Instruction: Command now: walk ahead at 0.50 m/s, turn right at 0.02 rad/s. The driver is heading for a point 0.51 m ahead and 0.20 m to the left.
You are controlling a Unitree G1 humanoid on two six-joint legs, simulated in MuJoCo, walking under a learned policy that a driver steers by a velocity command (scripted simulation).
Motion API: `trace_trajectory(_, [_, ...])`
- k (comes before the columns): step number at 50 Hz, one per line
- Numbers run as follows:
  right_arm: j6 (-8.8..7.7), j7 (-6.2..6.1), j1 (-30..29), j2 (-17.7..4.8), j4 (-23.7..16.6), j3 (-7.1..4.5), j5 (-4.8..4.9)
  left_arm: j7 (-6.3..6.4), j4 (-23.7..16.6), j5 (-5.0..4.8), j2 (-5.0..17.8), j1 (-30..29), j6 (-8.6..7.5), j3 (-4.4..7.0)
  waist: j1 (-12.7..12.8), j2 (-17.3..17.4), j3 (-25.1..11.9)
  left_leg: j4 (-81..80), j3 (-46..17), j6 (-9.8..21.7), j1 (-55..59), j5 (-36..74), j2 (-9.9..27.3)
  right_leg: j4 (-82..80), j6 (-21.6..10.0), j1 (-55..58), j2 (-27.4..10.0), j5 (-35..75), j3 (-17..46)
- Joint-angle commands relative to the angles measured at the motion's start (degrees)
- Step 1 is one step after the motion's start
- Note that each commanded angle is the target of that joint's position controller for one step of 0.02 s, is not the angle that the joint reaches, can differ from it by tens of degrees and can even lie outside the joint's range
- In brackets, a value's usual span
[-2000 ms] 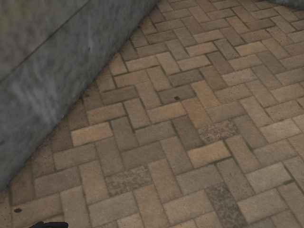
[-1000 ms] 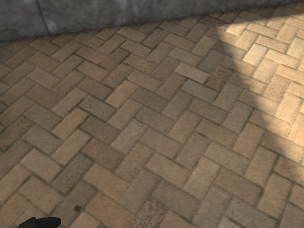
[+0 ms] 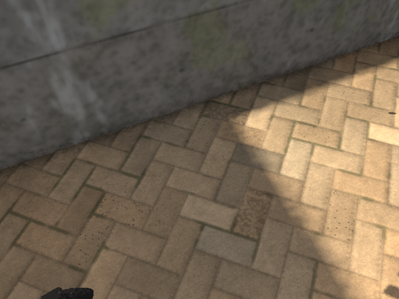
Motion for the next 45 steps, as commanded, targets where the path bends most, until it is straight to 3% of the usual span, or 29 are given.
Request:
trace_trajectory(1, [-2.29, 0.03, -5.7, -6.9, -6.8, -1.52, -0.38, 0.21, 0.2, 0.4, 7.7, 9.8, -0.03, 2.41, 5.8, -4.7, -5.0, 8.4, -1.4, 0.3, -27.6, 5.8, 5.5, -16.4, -11.1, 26.0, -16.5, 0.3, 24.1])
trace_trajectory(3, [-1.2, 0.11, -3.6, -5.3, -6.2, -1.55, -0.68, 0.01, 0.4, 0.81, 6.3, 7.4, -0.62, 2.06, 2.7, -6.4, -4.1, 5.0, -1.7, -0.4, -21.7, 9.2, 7.2, -19.6, -10.9, 19.1, -14.3, 6.0, 19.4])
trace_trajectory(6, [0.13, -0.16, -5.2, -3.4, -6.5, -1.19, -1.14, 0.22, 2.2, 0.25, 7.6, 7.9, -1.51, 2.54, 1.7, -5.2, -2.0, -0.6, -0.9, -2.0, -21.9, 13.3, 7.6, -22.9, -11.9, 15.0, -13.7, 10.3, 14.4])
trace_trajectory(13, [-0.2, 1.14, -16.9, -1.6, -9.3, -0.39, -0.29, 1.36, 6.3, 0.52, 10.0, 12.0, -1.36, 3.02, 6.2, -3.5, 1.5, -20.5, 0.3, -1.2, -21.9, 32.3, 5.4, -25.3, -8.2, 18.1, -12.7, 10.9, 2.5])
trace_trajectory(17, [-0.22, 2.33, -22.1, -1.6, -12.3, -0.36, -0.08, 1.59, 9.0, 0.05, 10.4, 14.8, -0.29, 3.25, 7.9, -3.0, 3.2, -25.3, 0.7, 0.8, -25.3, 29.4, 4.2, -22.9, -7.0, 26.8, -15.5, 13.0, 0.1])
trace_trajectory(19, [-0.22, 3.08, -22.9, -1.9, -13.6, -0.48, -0.24, 1.9, 9.6, -0.19, 10.8, 14.7, 0.56, 3.47, 7.4, -3.6, 3.1, -26.4, 2.3, 2.2, -25.4, 24.3, 3.3, -19.5, -5.9, 30.6, -16.5, 20.0, -1.1])
trace_trajectory(21, [-0.07, 3.44, -19.8, -3.5, -14.0, -1.37, -0.56, 2.54, 9.2, -0.3, 12.4, 13.3, 1.41, 3.89, 4.9, -5.6, -0.3, -26.3, 6.1, 4.2, -18.6, 18.3, -0.1, -11.8, -4.3, 32.1, -16.1, 39.8, -3.3])
trace_trajectory(22, [0.1, 3.33, -13.8, -5.3, -12.9, -2.51, -0.6, 2.98, 8.9, -0.29, 12.9, 12.5, 2.01, 3.99, 1.4, -5.8, -4.1, -27.3, 7.9, 5.5, -10.4, 17.8, -2.5, -3.4, -3.1, 31.0, -15.0, 48.5, -5.1])
trace_trajectory(23, [0.29, 2.71, -4.8, -8.4, -10.7, -4.32, -0.37, 3.54, 8.3, -0.13, 12.2, 12.4, 2.3, 3.65, -2.9, -4.3, -9.1, -29.3, 6.6, 7.6, 3.6, 20.7, -3.6, 8.8, -1.1, 24.5, -12.8, 47.1, -7.0])
trace_trajectory(24, [0.77, 1.66, 3.1, -15.0, -9.8, -6.33, -0.66, 3.52, 5.8, 1.0, 8.6, 15.5, 1.33, 2.19, -3.9, 5.3, -16.6, -28.8, -15.0, 15.1, 26.5, 20.4, 9.4, 30.3, 2.2, 3.1, -7.6, 25.7, -8.1])
trace_trajectory(25, [0.61, 1.61, 2.2, -14.6, -10.5, -5.75, 0.43, 2.47, 5.2, 1.76, 4.3, 16.8, -0.65, 0.43, -1.4, 12.7, -23.0, -38.7, -42.6, 23.1, 38.3, 13.5, 19.1, 45.7, 4.6, -14.2, 3.2, -21.8, 0.7])
trace_trajectory(26, [0.54, 1.54, 2.5, -10.6, -10.6, -4.48, -0.06, 1.3, 4.3, -0.3, 9.4, 11.9, -2.51, 1.75, -4.1, 8.0, -20.8, -41.2, -39.5, 20.5, 37.2, 8.9, 17.9, 48.6, 3.2, -20.4, -0.7, -20.8, 8.5])
trace_trajectory(27, [0.39, 1.32, 0.2, -8.8, -10.8, -4.03, -0.48, 0.9, 2.6, -1.72, 9.7, 7.4, -3.47, 1.63, -3.6, 4.8, -13.4, -41.7, -31.3, 18.3, 29.8, 11.1, 15.8, 46.2, 2.2, -22.0, -3.1, -16.5, 7.3])
trace_trajectory(28, [0.29, 1.28, -3.2, -7.9, -11.3, -3.75, -0.69, 1.16, 2.1, -0.84, 9.0, 5.9, -3.81, 1.51, -1.1, -0.4, -7.9, -42.8, -25.6, 16.8, 20.6, 16.4, 13.4, 40.2, 2.1, -20.3, -5.2, -12.8, 6.7])
trace_trajectory(29, [0.17, 1.08, -6.9, -5.8, -12.3, -3.03, -1.27, 1.62, 2.7, 0.29, 9.6, 6.0, -3.29, 2.07, 1.2, -0.4, -5.2, -43.5, -20.6, 15.7, 13.7, 27.2, 12.0, 35.9, 2.8, -16.2, -7.0, -10.7, 6.2])
trace_trajectory(30, [0.21, 0.91, -8.9, -5.3, -13.2, -2.76, -1.86, 1.69, 2.9, 0.74, 9.4, 7.2, -2.44, 2.21, 2.9, 0.9, -4.1, -44.0, -17.9, 15.7, 8.6, 36.8, 11.0, 34.6, 3.7, -12.3, -7.4, -10.3, 5.9])
trace_trajectory(33, [-0.1, 0.27, -9.3, -6.6, -12.4, -3.07, -1.87, 2.28, 3.6, 1.21, 6.7, 9.8, -0.51, 1.72, 4.8, 1.2, -4.3, -44.1, -9.5, 15.6, 1.3, 55.8, 9.1, 27.4, 6.6, -7.3, -6.3, -7.0, 3.6])
trace_trajectory(37, [0.88, -0.89, -7.3, -7.0, -10.3, -3.11, -1.12, 2.03, 2.7, 1.12, 4.4, 3.7, -0.34, 0.73, 2.0, 3.1, -5.8, -42.8, -3.1, 11.2, 0.2, 53.6, 4.8, 10.3, 6.6, -2.2, -3.6, 10.3, 2.2])
trace_trajectory(40, [1.59, -1.23, -5.2, -6.6, -8.5, -2.76, -1.15, 1.11, 1.9, 0.74, 5.2, 0.1, -0.69, 0.94, 0.2, 3.6, -6.0, -41.5, -5.4, 10.2, 4.0, 46.7, 6.6, 3.4, 5.6, -0.6, -2.7, 15.8, 3.5])
trace_trajectory(43, [2.12, -1.75, -6.0, -6.6, -7.3, -2.41, -1.44, 0.7, 1.3, 1.92, 6.8, -1.2, -1.04, 1.45, 1.1, 2.9, -5.1, -36.4, -9.9, 9.4, 8.0, 43.8, 9.4, -1.9, 3.5, -0.3, -2.3, 10.6, 4.5])
trace_trajectory(44, [2.19, -1.76, -6.5, -6.2, -6.8, -2.21, -1.33, 0.87, 1.8, 2.24, 7.0, 0.7, -1.3, 1.64, 2.5, 3.2, -5.3, -33.6, -10.0, 8.4, 8.1, 42.8, 8.7, -5.3, 2.3, 2.6, -2.1, 12.4, 4.2])
trace_trajectory(45, [2.08, -1.78, -5.9, -5.5, -6.5, -1.97, -1.29, 1.09, 2.1, 2.62, 7.5, 1.8, -1.58, 1.66, 3.2, 1.7, -5.9, -30.6, -9.3, 6.5, 7.4, 41.1, 6.4, -8.4, 0.9, 7.4, -2.8, 21.1, 4.4])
